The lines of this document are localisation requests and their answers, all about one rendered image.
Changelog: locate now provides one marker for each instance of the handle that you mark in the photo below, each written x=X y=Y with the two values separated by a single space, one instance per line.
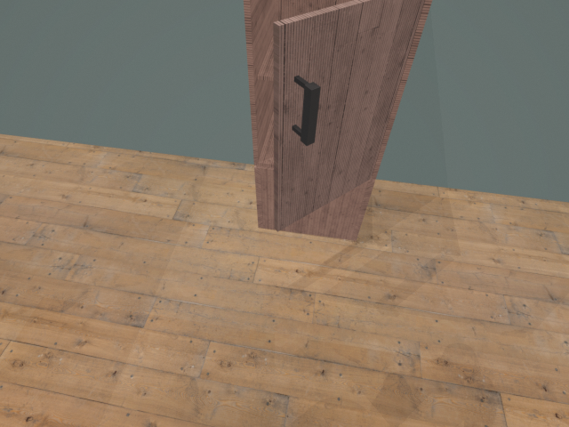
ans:
x=309 y=113

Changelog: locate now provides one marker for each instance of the cupboard door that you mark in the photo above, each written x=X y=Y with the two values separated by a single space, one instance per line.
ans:
x=356 y=52

